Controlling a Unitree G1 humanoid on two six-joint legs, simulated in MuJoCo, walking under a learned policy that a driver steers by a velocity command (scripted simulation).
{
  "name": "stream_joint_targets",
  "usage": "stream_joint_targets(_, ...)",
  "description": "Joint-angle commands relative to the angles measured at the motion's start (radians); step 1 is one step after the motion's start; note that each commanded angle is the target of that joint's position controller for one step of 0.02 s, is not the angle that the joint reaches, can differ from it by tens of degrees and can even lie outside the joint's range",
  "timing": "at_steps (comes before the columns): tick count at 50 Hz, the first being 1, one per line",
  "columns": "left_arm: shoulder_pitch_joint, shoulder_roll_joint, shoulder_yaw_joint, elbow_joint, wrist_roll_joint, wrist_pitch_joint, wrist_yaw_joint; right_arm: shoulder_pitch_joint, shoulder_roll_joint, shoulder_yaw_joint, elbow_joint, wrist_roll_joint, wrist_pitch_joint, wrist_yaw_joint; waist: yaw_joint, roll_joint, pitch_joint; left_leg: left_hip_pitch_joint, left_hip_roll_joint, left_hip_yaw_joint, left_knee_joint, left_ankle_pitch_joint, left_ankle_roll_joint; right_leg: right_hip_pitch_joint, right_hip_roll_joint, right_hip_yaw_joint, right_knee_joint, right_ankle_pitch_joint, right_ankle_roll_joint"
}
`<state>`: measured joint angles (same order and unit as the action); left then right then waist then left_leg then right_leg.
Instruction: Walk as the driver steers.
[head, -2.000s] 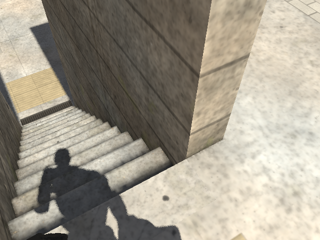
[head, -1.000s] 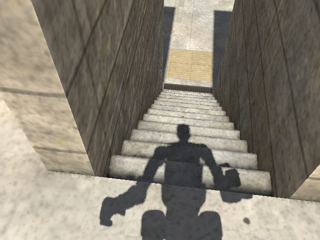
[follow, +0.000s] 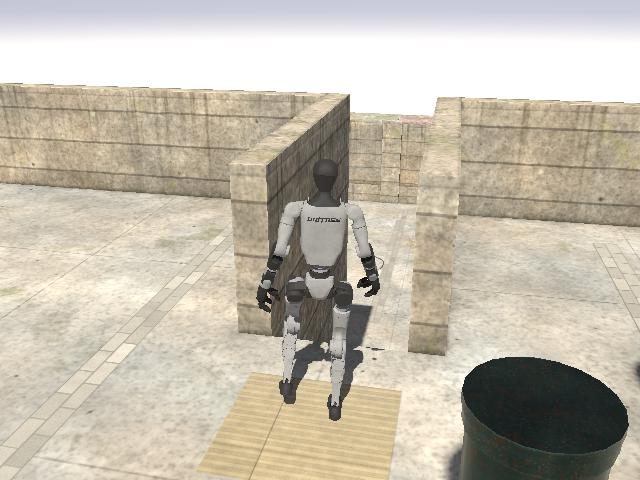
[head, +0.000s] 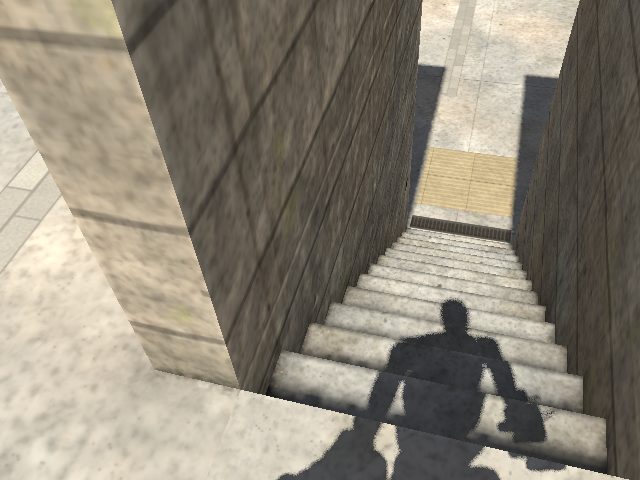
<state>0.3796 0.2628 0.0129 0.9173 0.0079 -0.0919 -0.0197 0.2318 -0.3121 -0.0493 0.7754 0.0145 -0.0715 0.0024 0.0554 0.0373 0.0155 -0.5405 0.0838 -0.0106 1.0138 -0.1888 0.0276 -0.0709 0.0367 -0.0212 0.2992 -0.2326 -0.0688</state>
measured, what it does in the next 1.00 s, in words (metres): walks ahead: left foot, then right foot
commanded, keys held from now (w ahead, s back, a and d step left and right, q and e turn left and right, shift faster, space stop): w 1.00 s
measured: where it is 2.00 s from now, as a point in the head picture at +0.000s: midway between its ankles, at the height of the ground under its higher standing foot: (399, 383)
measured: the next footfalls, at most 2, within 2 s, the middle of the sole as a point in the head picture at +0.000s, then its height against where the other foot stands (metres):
left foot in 0.30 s outside the picture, level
right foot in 0.80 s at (442, 477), level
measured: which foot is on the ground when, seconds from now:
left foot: up 0.00-0.28, down 0.30-0.80, up 0.82-1.00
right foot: down 0.00-0.32, up 0.34-0.78, down 0.80-1.00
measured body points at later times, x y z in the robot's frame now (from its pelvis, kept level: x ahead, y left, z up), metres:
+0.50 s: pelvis +0.27 +0.04 -0.01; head +0.29 +0.05 +0.44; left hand +0.39 +0.32 -0.12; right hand +0.34 -0.23 -0.12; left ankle +0.30 +0.13 -0.75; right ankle +0.28 -0.12 -0.67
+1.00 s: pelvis +0.49 -0.07 -0.03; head +0.51 -0.06 +0.42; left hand +0.53 +0.20 -0.16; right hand +0.60 -0.34 -0.13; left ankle +0.46 +0.07 -0.63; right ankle +0.48 -0.14 -0.75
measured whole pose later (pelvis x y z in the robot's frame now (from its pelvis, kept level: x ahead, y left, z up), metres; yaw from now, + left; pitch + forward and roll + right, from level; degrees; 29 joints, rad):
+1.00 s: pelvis +0.49 -0.07 -0.03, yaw +0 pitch +2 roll -2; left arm 0.35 0.27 0.04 0.85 -0.02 -0.02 -0.02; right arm 0.25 -0.28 -0.02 0.71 -0.01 -0.01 -0.07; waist 0.00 0.02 -0.01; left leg -0.66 0.04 -0.06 1.41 -0.40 -0.03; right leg -0.33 0.14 0.02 0.61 -0.32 -0.09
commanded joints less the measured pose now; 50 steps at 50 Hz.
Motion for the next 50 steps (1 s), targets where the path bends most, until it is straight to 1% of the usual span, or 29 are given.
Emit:
stream_joint_targets(1, -0.003, 0.170, 0.032, -0.049, -0.001, -0.001, 0.013, -0.088, -0.046, -0.011, -0.088, -0.006, -0.008, 0.009, 0.000, -0.106, 0.065, -0.175, 0.031, 0.000, -0.119, 0.104, -0.033, 0.070, -0.219, 0.186, -0.182, 0.243, -0.121)
stream_joint_targets(6, 0.044, 0.191, 0.037, -0.028, -0.013, 0.015, 0.021, -0.258, -0.004, 0.016, -0.152, 0.003, -0.002, 0.026, 0.045, -0.088, 0.120, -0.124, -0.002, 0.025, -0.386, 0.236, -0.055, 0.059, -0.228, 0.136, -0.207, 0.259, -0.128)
stream_joint_targets(10, 0.063, 0.197, 0.043, -0.015, -0.021, 0.030, 0.020, -0.317, -0.030, 0.019, -0.188, 0.002, -0.007, 0.052, 0.035, -0.087, 0.118, -0.095, -0.029, 0.021, -0.475, 0.213, -0.018, 0.148, -0.270, 0.116, -0.150, 0.381, -0.130)
stream_joint_targets(12, 0.054, 0.208, 0.050, -0.019, -0.028, 0.041, 0.025, -0.288, -0.057, 0.010, -0.185, 0.006, -0.010, 0.057, -0.002, -0.107, 0.077, -0.027, -0.064, 0.039, -0.503, 0.137, 0.018, 0.208, -0.288, 0.116, -0.060, 0.610, -0.118)
stream_joint_targets(14, 0.029, 0.228, 0.054, -0.025, -0.020, 0.066, 0.036, -0.088, -0.131, -0.023, -0.132, 0.007, -0.009, 0.045, -0.117, -0.137, -0.089, 0.248, -0.130, 0.090, -0.546, 0.111, 0.079, 0.223, -0.239, 0.068, 0.218, 0.924, -0.089)
stream_joint_targets(15, 0.007, 0.223, 0.048, -0.047, -0.011, 0.071, 0.039, 0.090, -0.167, -0.037, -0.083, -0.003, -0.005, 0.035, -0.201, -0.132, -0.200, 0.546, -0.057, 0.025, -0.509, 0.130, 0.127, 0.041, -0.203, 0.057, 0.461, 0.815, -0.060)
stream_joint_targets(16, 0.077, 0.104, 0.017, -0.091, 0.002, 0.052, 0.027, 0.211, -0.260, -0.056, -0.062, -0.028, 0.002, 0.029, -0.172, 0.067, -0.368, 0.926, 0.228, -0.430, -0.509, -0.034, 0.280, -0.351, -0.038, 0.036, 0.872, 0.261, 0.009)
stream_joint_targets(17, 0.079, 0.105, 0.014, -0.079, -0.026, 0.026, 0.018, 0.227, -0.192, -0.037, -0.042, -0.030, 0.001, 0.034, -0.174, 0.152, -0.440, 0.964, 0.344, -0.783, -0.707, -0.167, 0.351, -0.530, 0.068, 0.191, 1.044, -0.339, 0.013)
stream_joint_targets(18, -0.008, 0.201, 0.041, -0.113, -0.056, 0.009, 0.010, 0.143, -0.145, -0.020, -0.046, -0.011, 0.001, 0.030, -0.166, 0.105, -0.231, 0.824, 0.307, -0.647, -0.754, -0.254, 0.297, -0.642, -0.006, 0.199, 1.068, -0.305, 0.011)
stream_joint_targets(19, -0.076, 0.206, 0.039, -0.140, -0.063, 0.006, 0.009, 0.082, -0.108, -0.012, -0.052, -0.007, 0.002, 0.028, -0.138, 0.066, -0.108, 0.684, 0.258, -0.490, -0.776, -0.226, 0.257, -0.649, -0.065, 0.147, 1.018, -0.212, 0.004)
stream_joint_targets(20, -0.101, 0.192, 0.038, -0.146, -0.050, 0.010, 0.011, 0.032, -0.081, -0.005, -0.051, -0.013, -0.001, 0.027, -0.103, 0.006, -0.040, 0.558, 0.204, -0.387, -0.808, -0.153, 0.227, -0.620, -0.110, 0.119, 0.940, -0.117, 0.010)
stream_joint_targets(21, -0.111, 0.181, 0.043, -0.152, -0.033, 0.022, 0.009, 0.004, -0.052, 0.005, -0.057, -0.026, -0.013, 0.028, -0.075, 0.016, -0.014, 0.477, 0.167, -0.322, -0.830, -0.050, 0.218, -0.569, -0.142, 0.121, 0.889, -0.043, 0.019)
stream_joint_targets(25, -0.130, 0.113, 0.026, -0.178, -0.020, 0.059, -0.006, 0.019, -0.099, -0.010, -0.028, -0.025, -0.027, 0.031, -0.030, 0.007, 0.042, 0.331, 0.143, -0.184, -0.892, 0.177, 0.224, -0.532, -0.167, 0.111, 0.719, 0.056, 0.051)
stream_joint_targets(29, -0.304, 0.054, 0.004, -0.240, 0.016, 0.039, -0.021, 0.094, -0.126, -0.015, 0.008, -0.013, -0.014, -0.001, -0.080, 0.028, 0.030, 0.275, 0.033, -0.018, -0.849, 0.306, 0.165, -0.404, -0.087, 0.020, 0.351, 0.406, 0.063)
stream_joint_targets(30, -0.197, 0.046, 0.001, -0.218, 0.039, 0.049, -0.052, 0.107, -0.187, -0.028, -0.025, -0.052, -0.020, -0.004, -0.064, -0.025, 0.026, 0.301, 0.105, -0.080, -0.801, 0.666, 0.128, -0.351, -0.071, 0.042, 0.360, 0.398, 0.041)
stream_joint_targets(31, -0.125, 0.082, 0.025, -0.196, 0.056, 0.064, -0.072, 0.167, -0.220, -0.046, -0.010, -0.067, -0.017, -0.029, -0.030, -0.054, -0.066, 0.378, 0.193, -0.087, -0.710, 0.896, 0.136, -0.358, -0.060, 0.061, 0.610, 0.463, 0.035)
stream_joint_targets(34, -0.196, 0.106, 0.040, -0.242, 0.039, 0.107, -0.082, 0.146, -0.160, -0.030, -0.019, -0.023, 0.012, -0.068, -0.015, 0.030, -0.042, 0.479, 0.206, -0.054, -0.607, 0.779, 0.118, -0.550, -0.063, 0.184, 0.698, 0.310, 0.036)
stream_joint_targets(37, -0.273, 0.110, 0.044, -0.306, 0.042, 0.129, -0.075, 0.151, -0.161, -0.035, -0.033, -0.027, 0.035, -0.099, -0.027, 0.093, -0.018, 0.505, 0.239, -0.058, -0.501, 0.883, 0.105, -0.596, -0.032, 0.133, 0.772, 0.127, 0.066)
stream_joint_targets(38, -0.301, 0.084, 0.033, -0.333, 0.025, 0.128, -0.080, 0.102, -0.166, -0.035, -0.056, -0.013, 0.048, -0.101, -0.021, 0.089, 0.021, 0.449, 0.176, -0.011, -0.485, 0.871, 0.085, -0.546, -0.011, 0.057, 0.583, 0.027, 0.065)
stream_joint_targets(39, -0.170, 0.079, 0.048, -0.263, -0.010, 0.099, -0.062, 0.086, -0.087, -0.007, -0.038, -0.031, 0.065, -0.091, 0.037, 0.202, -0.100, 0.368, 0.074, 0.058, -0.325, 0.718, 0.064, -0.248, 0.025, -0.014, 0.451, 0.093, 0.075)
stream_joint_targets(40, 0.059, 0.135, 0.070, -0.198, -0.006, 0.084, -0.053, 0.074, -0.109, -0.012, -0.036, -0.035, 0.056, -0.085, 0.154, 0.174, -0.148, 0.223, 0.061, 0.060, -0.119, 0.654, 0.042, 0.028, 0.081, -0.092, 0.373, 0.269, 0.059)
stream_joint_targets(41, 0.124, 0.227, 0.091, -0.155, -0.016, 0.068, -0.039, 0.118, -0.067, -0.001, -0.073, -0.074, 0.048, -0.085, 0.120, -0.135, -0.087, -0.069, -0.069, 0.074, 0.335, -0.133, -0.036, 0.161, -0.017, 0.137, 0.307, 0.673, -0.033)
stream_joint_targets(42, 0.036, 0.297, 0.088, -0.162, -0.023, 0.052, -0.019, 0.373, 0.046, 0.032, -0.072, -0.061, 0.016, -0.064, -0.092, -0.435, -0.201, -0.155, -0.135, -0.098, 0.567, -0.481, -0.043, 0.168, -0.256, 0.588, 0.251, 1.079, -0.192)
stream_joint_targets(43, 0.015, 0.225, 0.079, -0.187, -0.026, 0.048, -0.009, 0.388, -0.053, 0.010, -0.032, -0.025, -0.012, -0.049, -0.080, -0.263, -0.213, -0.123, -0.115, -0.179, 0.625, -0.413, -0.057, 0.096, -0.325, 0.614, 0.183, 1.229, -0.255)
stream_joint_targets(44, -0.034, 0.224, 0.083, -0.202, -0.011, 0.056, -0.010, 0.334, -0.101, -0.003, -0.042, 0.012, -0.010, -0.046, -0.101, -0.122, -0.175, -0.209, -0.094, -0.108, 0.673, -0.349, -0.064, 0.038, -0.362, 0.644, 0.145, 0.900, -0.315)
stream_joint_targets(45, -0.107, 0.191, 0.076, -0.210, -0.025, 0.057, -0.017, 0.230, -0.110, -0.011, -0.047, 0.002, 0.010, -0.063, -0.094, 0.019, -0.098, -0.247, -0.033, -0.082, 0.640, -0.297, -0.069, -0.078, -0.344, 0.642, 0.116, 0.602, -0.323)
stream_joint_targets(46, -0.126, 0.151, 0.061, -0.192, -0.032, 0.046, -0.019, 0.158, -0.122, -0.017, -0.055, -0.020, 0.043, -0.081, -0.095, 0.054, -0.040, -0.184, 0.000, -0.105, 0.568, -0.258, -0.066, -0.203, -0.308, 0.556, 0.112, 0.563, -0.290)
stream_joint_targets(47, -0.144, 0.143, 0.055, -0.185, -0.026, 0.039, -0.015, 0.156, -0.113, -0.016, -0.080, -0.028, 0.068, -0.085, -0.126, 0.000, -0.031, -0.145, 0.010, -0.117, 0.508, -0.223, -0.058, -0.257, -0.271, 0.519, 0.097, 0.473, -0.273)
stream_joint_targets(50, -0.079, 0.127, 0.062, -0.132, -0.029, 0.059, 0.034, 0.106, -0.069, -0.004, -0.107, -0.029, 0.069, -0.072, -0.124, -0.071, -0.022, -0.181, 0.015, -0.123, 0.280, -0.147, -0.046, -0.200, -0.211, 0.421, 0.080, 0.426, -0.242)
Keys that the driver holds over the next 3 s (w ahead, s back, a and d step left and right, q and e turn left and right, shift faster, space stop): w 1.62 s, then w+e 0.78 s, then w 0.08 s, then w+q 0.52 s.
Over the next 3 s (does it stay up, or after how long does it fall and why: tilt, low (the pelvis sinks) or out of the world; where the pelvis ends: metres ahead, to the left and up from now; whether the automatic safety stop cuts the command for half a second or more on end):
stays up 1.34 -0.41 -0.82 its command is cut before an obstacle after 0.6 s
